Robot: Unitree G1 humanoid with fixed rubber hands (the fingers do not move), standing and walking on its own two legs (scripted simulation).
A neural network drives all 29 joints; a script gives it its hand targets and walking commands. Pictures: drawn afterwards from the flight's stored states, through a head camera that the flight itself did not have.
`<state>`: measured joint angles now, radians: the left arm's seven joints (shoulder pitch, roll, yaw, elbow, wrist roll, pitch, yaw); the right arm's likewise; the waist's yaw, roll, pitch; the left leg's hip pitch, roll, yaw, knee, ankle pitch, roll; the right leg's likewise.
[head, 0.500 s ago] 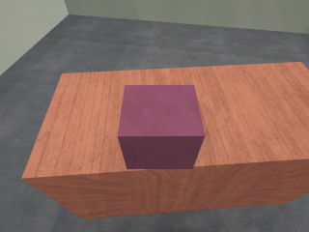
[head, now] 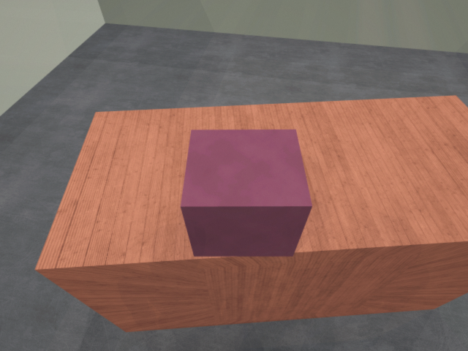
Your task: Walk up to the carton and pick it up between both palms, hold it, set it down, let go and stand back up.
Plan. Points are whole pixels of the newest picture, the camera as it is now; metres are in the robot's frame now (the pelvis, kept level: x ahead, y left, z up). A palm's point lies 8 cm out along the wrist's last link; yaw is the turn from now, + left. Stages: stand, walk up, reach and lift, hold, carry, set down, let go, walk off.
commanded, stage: stand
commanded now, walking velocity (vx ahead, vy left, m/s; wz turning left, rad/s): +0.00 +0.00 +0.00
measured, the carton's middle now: (243, 194) +0.41 -0.01 -0.02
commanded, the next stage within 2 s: walk up in 0.58 s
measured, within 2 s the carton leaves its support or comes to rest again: neither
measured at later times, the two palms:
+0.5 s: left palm out of the picture -0.03 +0.20 -0.15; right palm out of the picture -0.03 -0.18 -0.15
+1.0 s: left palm out of the picture +0.01 +0.23 -0.17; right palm out of the picture -0.06 -0.26 -0.15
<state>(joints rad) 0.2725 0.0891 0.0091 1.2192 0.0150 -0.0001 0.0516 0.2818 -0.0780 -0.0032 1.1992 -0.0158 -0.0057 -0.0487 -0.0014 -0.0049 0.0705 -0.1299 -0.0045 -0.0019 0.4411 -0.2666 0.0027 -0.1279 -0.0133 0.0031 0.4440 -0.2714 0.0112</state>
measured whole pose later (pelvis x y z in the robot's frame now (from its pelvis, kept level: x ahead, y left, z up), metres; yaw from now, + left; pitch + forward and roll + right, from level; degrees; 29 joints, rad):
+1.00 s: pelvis -0.04 -0.02 -0.02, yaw -6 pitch -1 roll +0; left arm 0.16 0.22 0.10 1.08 0.03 0.09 0.04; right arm 0.22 -0.16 -0.08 1.05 -0.04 0.02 -0.11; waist -0.02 -0.03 0.14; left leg -0.31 0.09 0.08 0.65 -0.32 -0.03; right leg -0.52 0.01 0.00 1.21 -0.53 0.05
